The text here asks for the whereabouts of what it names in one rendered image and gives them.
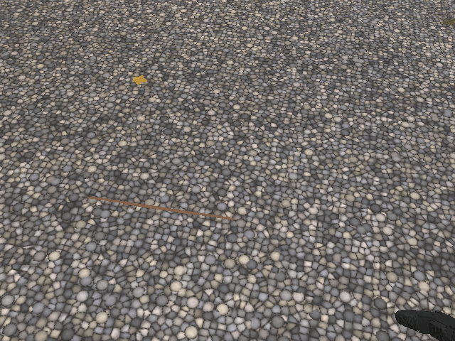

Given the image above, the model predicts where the right robot hand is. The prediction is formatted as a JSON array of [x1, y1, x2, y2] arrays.
[[395, 310, 455, 341]]

